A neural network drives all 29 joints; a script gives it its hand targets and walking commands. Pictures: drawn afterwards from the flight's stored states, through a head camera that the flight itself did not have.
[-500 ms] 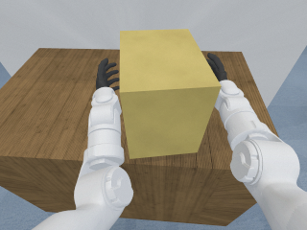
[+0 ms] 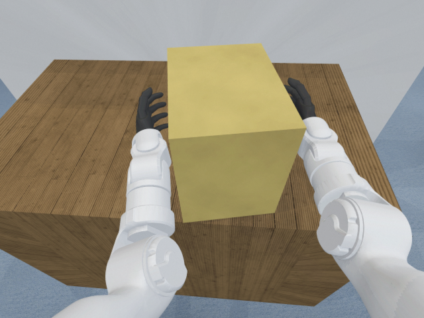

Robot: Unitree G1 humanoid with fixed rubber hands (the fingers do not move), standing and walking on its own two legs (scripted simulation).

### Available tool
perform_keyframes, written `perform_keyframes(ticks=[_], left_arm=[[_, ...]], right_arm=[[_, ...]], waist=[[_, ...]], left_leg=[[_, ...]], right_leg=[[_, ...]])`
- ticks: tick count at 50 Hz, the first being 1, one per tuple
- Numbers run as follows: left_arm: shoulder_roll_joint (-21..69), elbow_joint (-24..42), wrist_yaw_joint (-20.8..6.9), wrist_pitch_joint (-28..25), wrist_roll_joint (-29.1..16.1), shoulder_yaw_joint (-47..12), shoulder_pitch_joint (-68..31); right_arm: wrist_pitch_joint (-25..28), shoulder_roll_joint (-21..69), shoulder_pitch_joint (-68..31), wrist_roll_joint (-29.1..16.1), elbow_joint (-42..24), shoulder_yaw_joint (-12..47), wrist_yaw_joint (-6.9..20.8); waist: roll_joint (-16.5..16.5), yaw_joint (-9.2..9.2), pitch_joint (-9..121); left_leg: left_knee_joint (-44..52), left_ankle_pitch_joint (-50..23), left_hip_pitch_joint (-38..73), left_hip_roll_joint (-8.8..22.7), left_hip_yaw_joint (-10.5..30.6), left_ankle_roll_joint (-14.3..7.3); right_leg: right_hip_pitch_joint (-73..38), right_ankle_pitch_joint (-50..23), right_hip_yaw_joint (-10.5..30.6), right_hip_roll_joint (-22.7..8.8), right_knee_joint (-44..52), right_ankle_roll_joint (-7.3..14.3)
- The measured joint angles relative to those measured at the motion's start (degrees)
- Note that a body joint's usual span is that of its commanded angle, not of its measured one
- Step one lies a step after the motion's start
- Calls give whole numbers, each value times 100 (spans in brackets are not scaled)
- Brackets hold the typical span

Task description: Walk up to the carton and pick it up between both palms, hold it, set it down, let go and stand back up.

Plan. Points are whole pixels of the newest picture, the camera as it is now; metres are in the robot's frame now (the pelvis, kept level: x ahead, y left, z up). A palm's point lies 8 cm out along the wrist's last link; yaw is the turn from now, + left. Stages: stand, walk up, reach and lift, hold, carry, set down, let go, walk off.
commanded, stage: set down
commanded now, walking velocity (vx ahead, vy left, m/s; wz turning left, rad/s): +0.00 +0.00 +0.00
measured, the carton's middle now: (222, 132) +0.47 +0.09 +0.09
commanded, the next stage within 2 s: none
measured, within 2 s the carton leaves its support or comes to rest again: neither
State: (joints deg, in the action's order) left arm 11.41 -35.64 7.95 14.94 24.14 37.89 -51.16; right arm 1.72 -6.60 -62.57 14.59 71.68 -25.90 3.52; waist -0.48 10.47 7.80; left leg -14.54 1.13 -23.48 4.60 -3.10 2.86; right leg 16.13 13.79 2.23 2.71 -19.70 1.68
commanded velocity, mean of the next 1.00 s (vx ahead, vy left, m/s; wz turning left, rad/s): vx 0.00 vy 0.00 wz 0.00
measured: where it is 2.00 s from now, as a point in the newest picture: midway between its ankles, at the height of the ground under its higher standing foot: outside the picture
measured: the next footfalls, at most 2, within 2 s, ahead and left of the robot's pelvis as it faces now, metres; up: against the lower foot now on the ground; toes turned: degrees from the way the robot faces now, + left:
none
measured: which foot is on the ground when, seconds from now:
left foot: down 0.00-1.00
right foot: down 0.00-1.00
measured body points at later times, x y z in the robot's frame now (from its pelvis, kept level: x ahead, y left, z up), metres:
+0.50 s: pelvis +0.00 +0.00 +0.00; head +0.03 +0.00 +0.45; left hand +0.39 +0.22 +0.13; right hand +0.48 -0.06 +0.14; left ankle +0.05 +0.16 -0.74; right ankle -0.06 -0.10 -0.74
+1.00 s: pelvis +0.01 +0.00 +0.00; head +0.03 +0.00 +0.45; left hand +0.39 +0.22 +0.13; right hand +0.48 -0.06 +0.14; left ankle +0.05 +0.16 -0.74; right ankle -0.06 -0.10 -0.74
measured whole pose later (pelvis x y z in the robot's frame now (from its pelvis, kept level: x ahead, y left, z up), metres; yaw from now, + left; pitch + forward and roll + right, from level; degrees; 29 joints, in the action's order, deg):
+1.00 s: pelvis +0.01 +0.00 +0.00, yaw +0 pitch +7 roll +1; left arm 15.2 -30.3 5.5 12.9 28.9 41.1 -47.3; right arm 1.2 -1.5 -58.3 24.3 63.0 -36.2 8.2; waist -1.9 9.5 5.0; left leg -14.5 2.2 -19.3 3.7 -3.4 2.5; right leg 12.3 15.4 2.2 1.8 -20.4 1.6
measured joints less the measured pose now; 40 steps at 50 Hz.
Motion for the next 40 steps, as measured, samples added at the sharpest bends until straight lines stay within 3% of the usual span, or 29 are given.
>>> perform_keyframes(ticks=[15, 40], left_arm=[[121, 95, -31, -185, 193, 97, 96], [326, 444, -196, -221, 406, 274, 338]], right_arm=[[94, 127, 67, 497, -163, -578, 189], [22, 427, 353, 902, -689, -965, 402]], waist=[[-78, -32, -82], [-153, -84, -236]], left_leg=[[62, -54, 42, -13, 12, -5], [33, 59, 334, -74, -16, -14]], right_leg=[[-23, -13, -21, -9, 7, 8], [-290, 135, -13, -76, -81, 1]])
